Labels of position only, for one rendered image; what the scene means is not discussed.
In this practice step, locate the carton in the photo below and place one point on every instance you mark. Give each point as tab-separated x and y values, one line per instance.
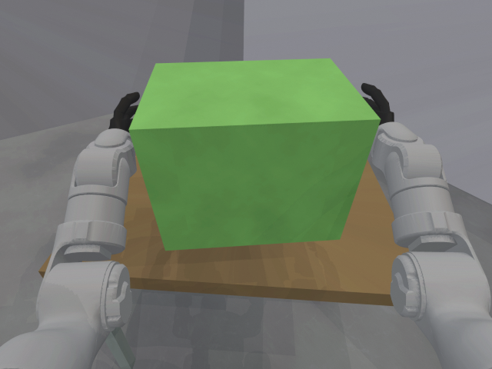
237	153

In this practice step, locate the robot right forearm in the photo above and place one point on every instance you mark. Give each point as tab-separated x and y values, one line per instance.
424	217

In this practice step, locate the table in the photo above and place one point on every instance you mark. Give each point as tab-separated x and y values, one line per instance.
355	269

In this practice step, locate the robot left forearm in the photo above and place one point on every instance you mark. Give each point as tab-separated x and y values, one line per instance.
94	229

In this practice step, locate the robot left upper arm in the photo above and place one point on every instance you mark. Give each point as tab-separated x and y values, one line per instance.
80	304

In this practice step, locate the robot right upper arm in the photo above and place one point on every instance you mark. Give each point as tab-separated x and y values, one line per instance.
446	295

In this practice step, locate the left robot hand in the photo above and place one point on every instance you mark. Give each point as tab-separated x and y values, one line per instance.
124	112

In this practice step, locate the right robot hand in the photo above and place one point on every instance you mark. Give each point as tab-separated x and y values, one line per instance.
380	105

